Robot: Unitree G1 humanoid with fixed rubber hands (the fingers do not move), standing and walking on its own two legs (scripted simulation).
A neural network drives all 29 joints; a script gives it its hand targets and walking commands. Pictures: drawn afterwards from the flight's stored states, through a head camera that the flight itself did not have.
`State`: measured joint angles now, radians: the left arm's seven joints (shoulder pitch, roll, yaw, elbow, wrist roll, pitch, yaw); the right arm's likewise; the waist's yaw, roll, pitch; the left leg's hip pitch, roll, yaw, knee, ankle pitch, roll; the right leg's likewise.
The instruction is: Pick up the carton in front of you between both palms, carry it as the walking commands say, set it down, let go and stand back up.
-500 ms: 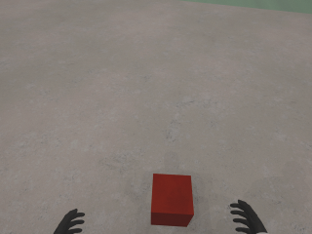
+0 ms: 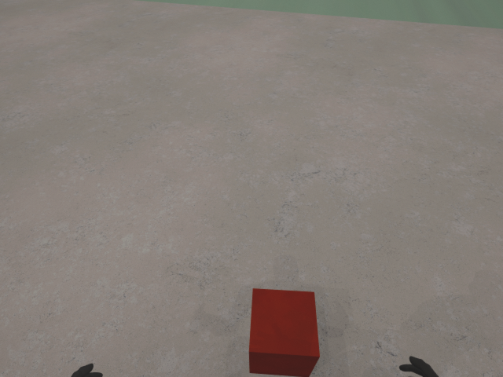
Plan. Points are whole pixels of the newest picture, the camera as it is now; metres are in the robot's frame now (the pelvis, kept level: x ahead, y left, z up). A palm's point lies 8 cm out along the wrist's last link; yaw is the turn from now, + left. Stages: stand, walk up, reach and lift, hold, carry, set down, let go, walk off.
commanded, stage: stand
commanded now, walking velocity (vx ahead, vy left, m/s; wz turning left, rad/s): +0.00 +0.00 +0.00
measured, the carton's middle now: (281, 333) +0.42 -0.10 -0.64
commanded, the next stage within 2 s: none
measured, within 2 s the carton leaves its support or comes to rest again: neither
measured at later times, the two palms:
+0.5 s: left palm out of the picture +0.07 +0.29 -0.09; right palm out of the picture +0.06 -0.32 -0.09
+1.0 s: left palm out of the picture +0.07 +0.30 -0.09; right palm out of the picture +0.05 -0.32 -0.10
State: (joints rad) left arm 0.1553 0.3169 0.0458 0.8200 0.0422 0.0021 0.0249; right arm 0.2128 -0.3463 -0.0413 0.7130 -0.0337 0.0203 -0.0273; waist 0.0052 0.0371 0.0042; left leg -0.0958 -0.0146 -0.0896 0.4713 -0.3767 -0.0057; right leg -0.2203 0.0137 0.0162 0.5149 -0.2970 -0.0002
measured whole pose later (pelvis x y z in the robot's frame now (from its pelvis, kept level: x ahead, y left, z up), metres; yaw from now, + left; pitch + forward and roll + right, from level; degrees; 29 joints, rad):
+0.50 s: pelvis -0.03 -0.01 +0.01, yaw +0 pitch -2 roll +0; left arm 0.14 0.34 0.04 0.94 0.03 0.00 0.01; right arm 0.22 -0.38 -0.03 0.84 -0.03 0.00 -0.02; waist 0.01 0.01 0.02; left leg -0.07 0.00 -0.08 0.40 -0.30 -0.02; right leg -0.20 0.02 0.02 0.45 -0.22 -0.01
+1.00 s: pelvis -0.04 -0.01 +0.01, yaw -1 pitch -3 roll +0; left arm 0.10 0.37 0.02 1.01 0.02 -0.01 0.01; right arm 0.17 -0.39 -0.01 0.94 -0.02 -0.01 -0.02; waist 0.01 0.02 0.03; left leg -0.05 0.00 -0.07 0.37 -0.27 -0.02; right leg -0.18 0.02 0.03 0.42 -0.19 -0.01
